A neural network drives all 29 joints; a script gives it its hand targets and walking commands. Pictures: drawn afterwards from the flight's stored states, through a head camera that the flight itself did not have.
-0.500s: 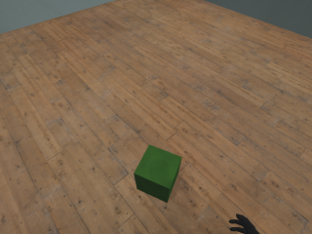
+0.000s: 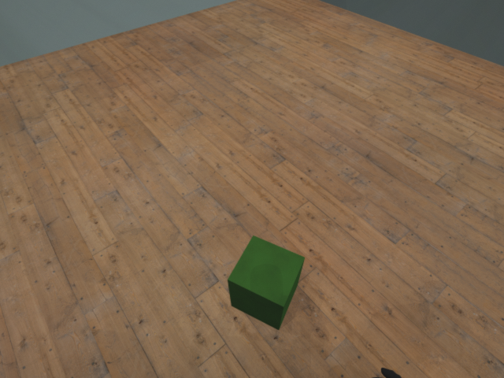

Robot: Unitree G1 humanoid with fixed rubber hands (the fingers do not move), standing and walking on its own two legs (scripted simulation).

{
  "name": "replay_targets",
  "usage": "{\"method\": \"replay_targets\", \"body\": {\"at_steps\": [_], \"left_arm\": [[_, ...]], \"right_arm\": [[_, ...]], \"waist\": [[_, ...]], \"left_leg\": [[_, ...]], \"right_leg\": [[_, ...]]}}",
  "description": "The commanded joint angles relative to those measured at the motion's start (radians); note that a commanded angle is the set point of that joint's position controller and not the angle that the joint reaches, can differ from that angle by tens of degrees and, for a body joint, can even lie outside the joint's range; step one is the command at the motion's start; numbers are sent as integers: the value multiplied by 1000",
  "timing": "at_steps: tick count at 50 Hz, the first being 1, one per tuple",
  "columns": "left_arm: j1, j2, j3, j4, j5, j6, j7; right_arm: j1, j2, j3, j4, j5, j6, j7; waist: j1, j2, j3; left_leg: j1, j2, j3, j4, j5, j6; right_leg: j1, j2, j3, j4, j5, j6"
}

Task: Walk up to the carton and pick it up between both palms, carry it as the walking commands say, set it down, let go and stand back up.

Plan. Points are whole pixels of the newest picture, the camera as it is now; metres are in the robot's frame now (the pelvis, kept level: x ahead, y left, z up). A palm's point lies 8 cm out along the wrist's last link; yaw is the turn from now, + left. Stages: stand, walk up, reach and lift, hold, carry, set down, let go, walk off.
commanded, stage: walk up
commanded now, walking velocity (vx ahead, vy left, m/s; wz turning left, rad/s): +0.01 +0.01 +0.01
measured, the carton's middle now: (266, 283) +0.56 -0.03 -0.65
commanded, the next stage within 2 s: none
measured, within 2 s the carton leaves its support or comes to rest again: neither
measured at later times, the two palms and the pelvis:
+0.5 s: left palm out of the picture +0.00 +0.31 -0.11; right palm out of the picture +0.08 -0.21 -0.12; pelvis +0.00 +0.05 +0.00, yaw -9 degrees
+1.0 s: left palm (144, 262) +0.37 +0.25 -0.11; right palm out of the picture -0.03 -0.08 -0.12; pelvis +0.14 +0.08 +0.00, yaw -18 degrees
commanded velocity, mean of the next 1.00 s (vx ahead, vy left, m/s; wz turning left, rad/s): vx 0.15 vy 0.15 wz -0.27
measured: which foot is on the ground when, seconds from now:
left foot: down 0.00-0.30, up 0.32-0.56, down 0.58-1.00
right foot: down 0.00-0.58, up 0.60-1.00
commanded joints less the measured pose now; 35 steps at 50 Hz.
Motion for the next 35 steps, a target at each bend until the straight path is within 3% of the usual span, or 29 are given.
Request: {"method": "replay_targets", "body": {"at_steps": [1, 6, 8, 13, 14, 15, 16, 17, 18, 19, 20, 21, 22, 25, 26, 27, 28, 29, 30, 31, 32, 33, 34, 35], "left_arm": [[28, 29, 37, 6, 18, -27, -11], [33, 33, 39, 4, 19, -28, -10], [37, 39, 41, 3, 19, -30, -9], [40, 43, 42, 1, 19, -30, -7], [68, 113, 55, 8, 25, -25, 9], [315, 187, 83, 108, 45, -7, 41], [363, 278, 121, 116, 46, 4, 54], [272, 293, 132, 83, 30, 8, 65], [184, 272, 132, 41, 29, 3, 62], [106, 245, 127, -6, 27, -6, 52], [101, 226, 124, -12, 34, -11, 45], [112, 226, 127, -9, 41, -11, 44], [133, 226, 128, -1, 46, -8, 44], [117, 244, 134, -13, 46, -4, 46], [94, 248, 135, -16, 46, -4, 45], [58, 248, 132, -25, 41, -4, 43], [42, 217, 123, -31, 40, -6, 36], [73, 127, 100, -19, 40, -10, 25], [75, 50, 78, -12, 57, -17, 16], [-23, 56, 83, -45, 60, -10, 30], [-71, 83, 86, -45, 59, -7, 16], [-41, 81, 89, -4, 61, -6, -4], [-16, 83, 88, 22, 60, -7, -18], [-13, 83, 85, 28, 60, -8, -30]], "right_arm": [[7, -101, -31, -22, 1, -24, -31], [4, -98, -30, -20, -5, -22, -30], [8, -92, -27, -22, -4, -23, -29], [15, -96, -27, -20, -7, -21, -30], [3, -197, -58, -28, 4, -15, -35], [-78, -234, -72, -64, -35, 22, -15], [-127, -186, -60, -103, -56, 40, 9], [-131, -163, -52, -110, -61, 41, 22], [-104, -173, -56, -103, -56, 35, 30], [-73, -177, -59, -88, -42, 25, 32], [-71, -164, -53, -77, -35, 22, 35], [-66, -146, -47, -71, -25, 26, 40], [-76, -134, -41, -70, -23, 35, 43], [-81, -121, -33, -70, -18, 36, 36], [-45, -115, -31, -59, -14, 29, 32], [38, -116, -31, -31, -6, 19, 28], [136, -129, -38, 9, 2, 8, 20], [227, -209, -60, 47, -10, -5, 8], [273, -292, -78, 54, -19, -19, 1], [315, -325, -82, 72, -28, -18, -7], [247, -273, -72, 81, -31, -28, -8], [188, -215, -63, 73, -24, -35, -15], [167, -191, -58, 61, -22, -43, -20], [175, -179, -56, 59, -20, -53, -28]], "waist": [[-11, 84, -106], [-5, 79, -77], [-6, 58, -77], [-3, 67, -64], [-5, 100, -14], [57, 130, -12], [104, -82, 81], [76, -96, 114], [26, -83, 97], [-1, -67, 80], [-1, -77, 72], [6, -140, 73], [20, -192, 85], [18, -232, 44], [-6, -244, 11], [-55, -238, -26], [-101, -179, -66], [-127, 65, -118], [-133, 211, -98], [-166, 346, -74], [-129, 265, 17], [-73, 210, 49], [-51, 188, 58], [-40, 148, 50]], "left_leg": [[54, 130, -148, -181, 192, 45], [1, 116, -139, -191, 90, 35], [-4, 110, -133, -184, 86, 33], [-21, 106, -132, -186, 54, 31], [-27, 116, -99, -155, -59, 33], [-162, -5, 146, 109, -215, -33], [-435, 10, 45, 400, -243, -54], [-477, 67, -35, 500, -147, -48], [-421, 84, -69, 539, -91, -48], [-334, 95, -76, 504, -62, -54], [-282, 72, -36, 454, -65, -65], [-239, 49, 0, 407, -87, -75], [-216, 34, 18, 375, -104, -78], [-96, 14, 18, 209, -184, -70], [-2, 4, 27, 119, -196, -62], [138, -3, 52, -10, -109, -55], [306, 7, 57, -114, -56, -44], [449, 145, -99, -246, -199, -29], [476, 332, -350, -346, -382, -28], [315, 415, -430, -414, -537, 29], [233, 391, -451, -444, -643, 54], [235, 336, -343, -431, -555, 55], [224, 293, -257, -408, -424, 63], [240, 275, -218, -396, -317, 78]], "right_leg": [[91, -33, 91, -125, 58, 2], [96, -50, 96, -137, 63, -1], [100, -57, 102, -142, 69, -3], [85, -62, 104, -140, 55, -5], [16, -57, 139, -114, 8, -18], [68, -261, 439, -251, -235, -83], [107, -446, 760, -400, -504, -189], [54, -483, 765, -428, -528, -207], [14, -443, 703, -404, -458, -188], [-28, -377, 598, -368, -313, -161], [-49, -305, 506, -338, -218, -135], [-75, -262, 449, -325, -182, -126], [-93, -246, 438, -327, -185, -126], [-120, -225, 420, -285, -125, -120], [-165, -210, 403, -262, -110, -112], [-231, -180, 365, -202, -137, -89], [-319, -130, 316, -97, -180, -61], [-439, 0, 185, 174, -257, -34], [-592, 92, 136, 429, -354, -8], [-585, 31, 165, 535, -369, 0], [-609, 0, 178, 604, -297, -2], [-614, -18, 182, 637, -214, 0], [-579, -26, 170, 648, -151, 10], [-557, -26, 163, 646, -98, 14]]}}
